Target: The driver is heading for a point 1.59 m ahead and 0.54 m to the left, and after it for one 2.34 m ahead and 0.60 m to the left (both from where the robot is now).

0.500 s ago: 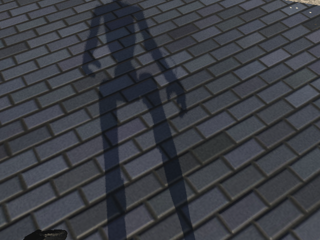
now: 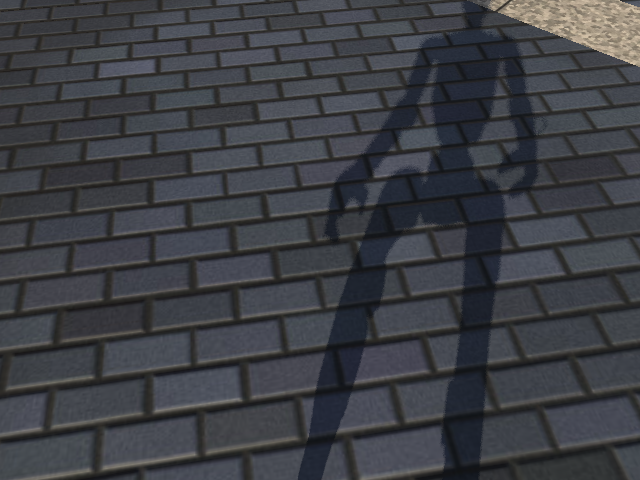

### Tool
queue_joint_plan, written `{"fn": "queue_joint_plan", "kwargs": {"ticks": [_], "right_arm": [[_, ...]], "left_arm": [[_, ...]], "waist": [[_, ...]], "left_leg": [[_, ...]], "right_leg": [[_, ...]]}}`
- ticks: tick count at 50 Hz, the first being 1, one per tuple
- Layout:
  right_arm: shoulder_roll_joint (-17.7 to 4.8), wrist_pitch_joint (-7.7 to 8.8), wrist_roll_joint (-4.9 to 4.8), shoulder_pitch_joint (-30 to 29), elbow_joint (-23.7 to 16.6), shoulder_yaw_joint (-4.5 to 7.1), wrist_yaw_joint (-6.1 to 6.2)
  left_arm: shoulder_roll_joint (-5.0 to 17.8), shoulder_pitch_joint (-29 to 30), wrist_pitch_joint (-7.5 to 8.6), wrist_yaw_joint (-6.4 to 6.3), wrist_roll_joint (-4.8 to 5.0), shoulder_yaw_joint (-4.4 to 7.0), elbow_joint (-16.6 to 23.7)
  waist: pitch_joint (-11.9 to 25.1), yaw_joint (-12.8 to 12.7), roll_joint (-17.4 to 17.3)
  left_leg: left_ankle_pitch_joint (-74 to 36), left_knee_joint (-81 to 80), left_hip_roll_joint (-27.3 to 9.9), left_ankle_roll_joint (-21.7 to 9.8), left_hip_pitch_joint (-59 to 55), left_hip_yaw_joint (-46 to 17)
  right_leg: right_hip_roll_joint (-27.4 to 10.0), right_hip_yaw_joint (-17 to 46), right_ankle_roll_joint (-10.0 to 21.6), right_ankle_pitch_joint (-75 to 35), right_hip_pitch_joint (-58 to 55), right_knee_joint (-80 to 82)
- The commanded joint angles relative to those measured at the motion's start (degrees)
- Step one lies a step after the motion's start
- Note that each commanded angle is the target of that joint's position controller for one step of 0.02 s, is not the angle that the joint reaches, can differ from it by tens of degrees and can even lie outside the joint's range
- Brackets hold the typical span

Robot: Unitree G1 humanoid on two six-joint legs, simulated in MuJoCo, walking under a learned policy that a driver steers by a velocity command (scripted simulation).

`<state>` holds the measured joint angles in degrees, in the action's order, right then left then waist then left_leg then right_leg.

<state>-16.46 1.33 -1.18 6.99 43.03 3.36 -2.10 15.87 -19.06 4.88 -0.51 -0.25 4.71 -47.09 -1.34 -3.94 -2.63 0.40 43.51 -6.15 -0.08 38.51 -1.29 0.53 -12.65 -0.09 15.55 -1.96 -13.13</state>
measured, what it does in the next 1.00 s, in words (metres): walks ahead, turning left: left foot, then right foot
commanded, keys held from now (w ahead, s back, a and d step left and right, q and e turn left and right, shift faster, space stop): w+q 0.72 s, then w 0.24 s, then no key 0.04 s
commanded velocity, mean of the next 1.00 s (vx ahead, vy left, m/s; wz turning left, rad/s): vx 0.50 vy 0.00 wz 0.51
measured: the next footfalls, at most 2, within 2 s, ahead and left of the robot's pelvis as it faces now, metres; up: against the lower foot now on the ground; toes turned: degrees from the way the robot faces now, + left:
left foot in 0.14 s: +0.24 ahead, +0.13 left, +0.00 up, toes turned +8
right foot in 0.62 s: +0.56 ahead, +0.00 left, +0.00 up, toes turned +26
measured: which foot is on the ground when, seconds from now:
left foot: up 0.00-0.12, down 0.14-0.62, up 0.64-1.00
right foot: down 0.00-0.12, up 0.14-0.60, down 0.62-1.00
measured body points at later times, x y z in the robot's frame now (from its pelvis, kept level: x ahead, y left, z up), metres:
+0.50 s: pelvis +0.28 +0.06 +0.00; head +0.31 +0.09 +0.45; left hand +0.43 +0.36 -0.08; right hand +0.41 -0.20 -0.10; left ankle +0.20 +0.13 -0.74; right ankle +0.51 -0.06 -0.69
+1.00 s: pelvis +0.54 +0.13 +0.00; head +0.57 +0.14 +0.45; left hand +0.39 +0.37 -0.12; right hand +0.85 +0.04 -0.08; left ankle +0.60 +0.34 -0.70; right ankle +0.52 -0.02 -0.74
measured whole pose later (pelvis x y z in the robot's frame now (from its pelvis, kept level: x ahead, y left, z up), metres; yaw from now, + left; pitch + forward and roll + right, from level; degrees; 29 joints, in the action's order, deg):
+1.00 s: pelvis +0.54 +0.13 +0.00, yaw +31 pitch +2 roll -2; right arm -15.9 2.5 -0.8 5.4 36.2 2.6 -1.5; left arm 16.3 -21.0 4.7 0.9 1.0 3.6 -50.1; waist -1.8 -6.1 -2.5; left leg 3.4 38.1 -4.9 -0.4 35.7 -2.6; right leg 1.0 -5.7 0.3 15.1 0.6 -14.0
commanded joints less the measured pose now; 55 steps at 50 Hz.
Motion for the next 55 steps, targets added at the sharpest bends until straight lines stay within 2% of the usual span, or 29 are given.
{"fn": "queue_joint_plan", "kwargs": {"ticks": [1,4,5,6,7,8,9,10,11,12,13,16,21,26,28,30,31,32,33,34,35,36,38,41,44,49,52,54,55], "right_arm": [[-2.4,0.49,0.04,-5.8,-5.7,0.11,-1.08],[-4.4,0.19,0.17,-4.5,-7.1,1.09,-1.54],[-5.9,0.00,0.03,0.0,-6.3,2.06,-1.44],[-8.5,-0.13,-0.20,8.6,-4.2,3.73,-0.97],[-13.5,-0.70,-0.42,18.1,-1.8,5.90,0.18],[-20.0,-0.28,-0.81,15.7,-2.4,6.64,0.63],[-15.8,0.85,-0.21,17.0,-4.7,5.21,0.17],[-12.1,1.76,0.20,15.4,-4.0,4.23,0.01],[-10.4,2.24,-0.07,12.5,-4.3,3.71,0.10],[-8.5,2.30,0.08,8.4,-5.0,3.13,0.28],[-7.1,2.36,0.88,6.1,-6.1,2.52,0.60],[-7.8,2.60,0.76,5.8,-6.4,2.69,1.41],[-9.7,2.08,-0.01,9.8,-4.9,3.28,2.87],[-9.2,1.23,-0.46,14.0,-3.3,3.31,3.19],[-9.2,0.88,-0.28,13.7,-3.4,3.46,3.38],[-7.4,0.68,-0.05,12.3,-4.1,2.88,3.27],[-4.2,0.88,0.58,11.8,-5.2,1.65,2.99],[-0.4,1.38,-0.57,19.4,-6.6,0.46,3.03],[-5.3,1.56,-1.41,20.5,-6.1,0.94,3.20],[-9.4,1.27,-1.23,14.9,-6.1,2.08,3.21],[-9.6,0.94,-0.50,11.0,-6.8,2.27,3.27],[-8.8,0.91,0.16,8.7,-7.6,2.38,3.09],[-6.1,0.66,-0.21,9.0,-8.0,2.08,2.49],[-3.0,0.38,-0.03,7.7,-8.6,1.10,2.25],[-2.2,0.98,0.58,3.7,-9.5,0.28,1.65],[-1.7,2.29,0.27,-5.5,-11.5,-0.49,0.26],[-3.4,2.69,0.79,-5.5,-12.1,0.27,-0.16],[-6.6,2.67,1.80,4.8,-8.6,2.00,0.31],[-10.2,2.35,2.45,10.9,-7.3,3.00,1.10]], "left_arm": [[10.0,2.2,0.06,-0.40,1.03,2.56,2.8],[12.3,2.5,-1.19,-0.57,1.78,3.21,2.3],[13.0,3.1,-1.72,-0.67,2.06,3.36,2.4],[12.7,3.9,-2.15,-0.74,2.37,3.08,2.6],[10.6,2.8,-1.84,-0.98,1.18,2.17,3.4],[1.8,-2.1,-0.44,-0.46,-1.13,-0.54,6.7],[5.9,3.0,1.80,0.21,1.02,-0.34,7.3],[8.8,8.4,2.91,0.67,3.14,0.39,8.9],[8.1,9.3,3.57,0.40,2.44,0.05,8.9],[8.3,9.2,3.69,-0.06,0.74,0.32,8.2],[8.7,8.1,3.14,-0.11,-0.02,0.73,7.9],[7.0,7.7,1.35,0.08,-0.59,0.52,8.1],[3.6,18.1,1.07,0.65,-0.43,-1.02,10.8],[5.9,23.1,2.05,1.86,0.68,-0.47,12.5],[7.2,21.5,2.60,2.09,0.80,0.12,12.3],[9.0,13.3,3.16,1.63,0.50,1.36,10.2],[11.6,5.3,3.36,1.16,-0.55,2.22,9.4],[16.5,-1.1,2.67,1.02,-1.39,3.38,7.8],[12.8,-1.6,2.23,1.47,0.26,2.71,7.2],[8.4,1.3,1.86,1.26,0.49,1.51,8.1],[7.0,4.2,1.36,1.08,0.02,0.90,8.4],[5.8,6.0,1.08,1.01,-0.24,0.43,8.0],[4.7,6.6,1.37,1.04,-0.65,-0.07,6.8],[6.3,5.4,2.03,1.35,0.09,0.41,4.7],[8.3,5.1,1.82,1.38,0.61,0.86,3.4],[10.4,0.9,0.50,1.16,1.57,0.96,0.5],[11.5,-0.1,-0.77,0.80,1.88,1.06,-1.2],[11.1,1.1,-1.06,0.38,2.05,0.70,-1.2],[8.8,0.7,-0.68,0.22,0.74,-0.29,-0.4]], "waist": [[-4.7,0.5,4.7],[-1.9,2.7,6.5],[1.3,5.5,7.0],[5.8,10.4,5.9],[10.9,14.1,1.0],[14.4,6.4,-14.6],[22.0,10.4,-7.5],[14.3,11.2,-4.2],[9.7,9.1,-0.3],[6.6,6.6,1.5],[5.6,4.5,1.0],[4.0,3.0,0.9],[1.2,6.6,-0.9],[0.8,8.3,-2.5],[1.1,6.9,-4.1],[4.6,2.4,-4.7],[12.0,-1.3,-0.6],[20.2,0.9,16.0],[19.0,0.6,18.2],[11.0,-1.0,11.6],[6.4,-0.5,7.8],[2.8,0.5,6.8],[1.2,2.4,8.8],[0.3,3.1,7.8],[0.1,2.5,6.4],[-1.8,-0.5,6.3],[0.1,1.2,8.1],[6.5,7.2,7.4],[12.0,9.4,3.9]], "left_leg": [[0.9,-4.7,-0.3,-1.9,0.8,1.3],[9.0,-6.2,3.7,-5.0,-5.2,5.9],[11.2,-6.5,6.3,-6.4,-11.6,7.8],[8.8,-9.9,9.5,-8.4,-23.8,8.8],[7.2,-11.3,6.0,-11.4,-41.3,0.1],[17.6,-18.0,-8.7,-22.0,-57.5,-33.6],[25.7,-26.9,-13.0,-24.5,-60.9,-47.9],[22.3,-28.1,-11.8,-21.3,-56.7,-40.2],[17.0,-27.4,-9.4,-19.2,-48.9,-33.1],[10.2,-27.4,-7.3,-17.7,-41.0,-27.6],[4.6,-28.6,-5.8,-17.3,-35.5,-24.3],[-4.9,-30.3,-3.9,-17.7,-28.0,-18.8],[0.0,-30.2,1.3,-13.3,-23.2,-12.8],[6.3,-25.4,-0.9,-11.7,-28.3,-19.2],[5.2,-22.0,-2.0,-10.9,-30.8,-22.4],[0.3,-14.4,0.9,-8.6,-29.6,-21.7],[4.1,-0.5,4.1,-6.5,-23.8,-17.8],[27.9,19.0,12.7,-2.0,-3.9,-9.6],[33.3,28.7,8.9,-1.1,5.6,-9.5],[28.0,31.7,6.4,-0.7,8.0,-9.5],[23.7,31.2,4.4,-0.3,6.7,-7.3],[20.8,28.6,2.9,-0.2,5.5,-7.0],[18.1,24.5,1.2,-0.4,0.8,-6.4],[16.8,17.2,1.0,0.0,0.6,-5.3],[8.9,6.5,0.5,0.3,0.3,-3.8],[0.4,-7.7,2.3,-0.4,-5.1,0.7],[2.1,-13.0,4.8,-2.5,-10.1,1.6],[-5.5,-18.3,7.6,-5.2,-26.6,3.4],[-23.7,-15.6,1.2,-7.4,-39.9,-2.1]], "right_leg": [[-17.7,3.7,8.5,-19.1,0.8,4.4],[-17.9,1.3,6.7,-40.3,-3.1,-4.4],[-17.2,0.2,5.9,-49.4,-3.0,-11.9],[-14.9,-1.6,4.1,-51.7,0.7,-23.7],[-12.5,-1.8,1.1,-36.8,14.0,-40.8],[-0.3,3.3,-2.9,16.0,39.8,-61.2],[1.0,17.4,-2.0,19.3,46.0,-67.5],[-1.7,18.0,-0.4,13.8,50.8,-66.7],[-4.3,17.9,0.6,8.9,49.2,-62.0],[-6.2,17.9,0.5,5.7,45.2,-56.7],[-7.2,18.4,0.3,3.5,40.8,-54.1],[-6.9,16.9,-2.0,0.9,36.9,-46.4],[-2.7,15.5,-3.9,-17.9,33.0,-24.8],[-0.6,17.4,-2.7,-18.8,30.1,-15.6],[-0.5,17.7,-1.2,-13.8,27.8,-14.4],[-0.8,16.4,1.6,-12.6,15.8,-11.2],[-8.7,23.3,5.2,-10.2,1.7,-12.7],[-22.2,47.8,14.6,0.0,-18.7,-9.4],[-25.5,59.4,16.1,14.4,-18.9,-5.1],[-22.7,51.0,13.3,15.9,-12.1,-3.7],[-20.1,42.4,11.2,9.0,-5.2,-3.3],[-17.7,36.6,10.5,2.1,0.7,-2.0],[-14.5,29.4,9.9,-4.5,6.9,0.8],[-14.6,24.4,12.1,-10.7,8.8,3.8],[-14.2,19.6,12.5,-15.9,7.9,5.0],[-13.4,14.6,10.5,-21.4,6.4,3.7],[-14.1,13.6,8.0,-35.4,1.9,-3.0],[-10.6,10.7,4.7,-44.6,4.4,-15.2],[-7.5,8.7,1.8,-32.4,12.2,-26.2]]}}
Keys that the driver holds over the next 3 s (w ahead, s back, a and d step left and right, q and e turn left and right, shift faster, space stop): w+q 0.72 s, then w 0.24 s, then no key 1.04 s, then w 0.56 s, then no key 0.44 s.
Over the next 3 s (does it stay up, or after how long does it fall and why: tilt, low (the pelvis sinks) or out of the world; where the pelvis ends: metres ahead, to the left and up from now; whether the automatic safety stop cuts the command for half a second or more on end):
stays up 0.98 0.38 0.00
